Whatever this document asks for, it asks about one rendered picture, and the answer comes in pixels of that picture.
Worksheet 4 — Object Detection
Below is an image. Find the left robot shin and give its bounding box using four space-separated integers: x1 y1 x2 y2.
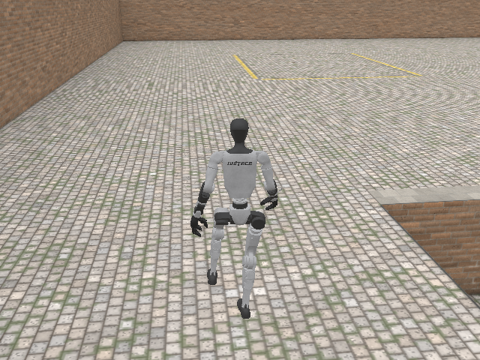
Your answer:
210 227 221 276

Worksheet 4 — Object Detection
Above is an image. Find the right robot upper arm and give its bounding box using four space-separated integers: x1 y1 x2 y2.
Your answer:
255 151 276 191

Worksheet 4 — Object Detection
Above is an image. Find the left robot upper arm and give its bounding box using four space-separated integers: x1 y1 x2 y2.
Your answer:
203 151 224 194

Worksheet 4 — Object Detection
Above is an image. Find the right robot forearm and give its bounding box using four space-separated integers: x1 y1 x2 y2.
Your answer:
267 179 278 202

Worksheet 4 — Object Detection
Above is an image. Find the robot shin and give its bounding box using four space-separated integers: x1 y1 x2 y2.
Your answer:
242 256 257 308
210 227 221 276

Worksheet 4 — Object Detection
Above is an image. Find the right robot hand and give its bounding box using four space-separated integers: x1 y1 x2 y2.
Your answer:
260 197 278 210

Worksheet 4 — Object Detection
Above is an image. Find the left robot hand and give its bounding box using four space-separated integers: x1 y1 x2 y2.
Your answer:
190 216 208 237

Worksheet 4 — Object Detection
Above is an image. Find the right robot shin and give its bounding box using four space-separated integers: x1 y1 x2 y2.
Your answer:
242 256 257 308

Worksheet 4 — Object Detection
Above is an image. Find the left robot forearm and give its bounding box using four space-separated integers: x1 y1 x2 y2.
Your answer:
193 182 210 218

